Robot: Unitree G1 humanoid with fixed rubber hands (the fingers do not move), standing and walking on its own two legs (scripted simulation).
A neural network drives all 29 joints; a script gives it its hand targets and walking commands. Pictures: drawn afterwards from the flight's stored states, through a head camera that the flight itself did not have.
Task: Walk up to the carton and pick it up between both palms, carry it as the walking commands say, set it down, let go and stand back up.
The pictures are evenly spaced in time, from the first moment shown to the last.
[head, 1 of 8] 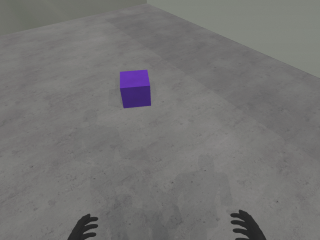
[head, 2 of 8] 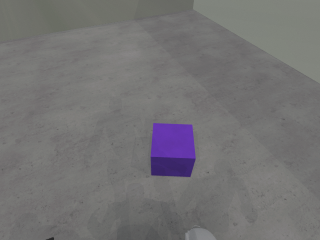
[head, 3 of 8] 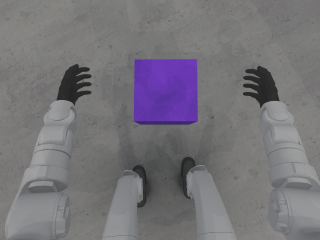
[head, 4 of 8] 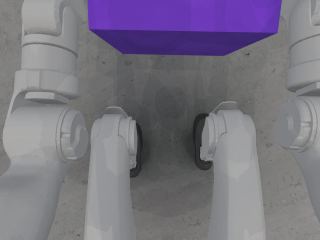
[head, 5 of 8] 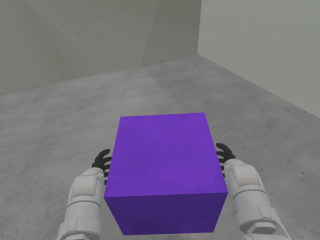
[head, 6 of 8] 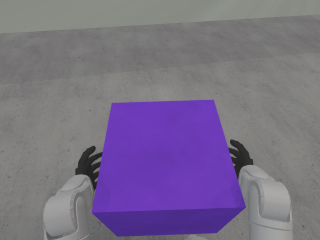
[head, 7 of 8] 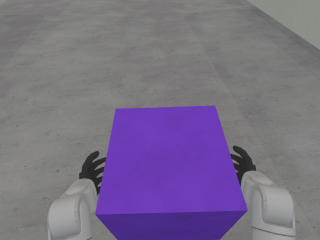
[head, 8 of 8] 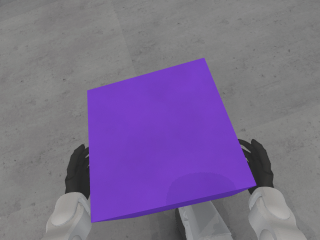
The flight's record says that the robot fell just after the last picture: yes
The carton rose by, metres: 0.68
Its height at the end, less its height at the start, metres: +0.46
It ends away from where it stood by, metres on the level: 6.70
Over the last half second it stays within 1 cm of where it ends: no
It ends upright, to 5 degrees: yes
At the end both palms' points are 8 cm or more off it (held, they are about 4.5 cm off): no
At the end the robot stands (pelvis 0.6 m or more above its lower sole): no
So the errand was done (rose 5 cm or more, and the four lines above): no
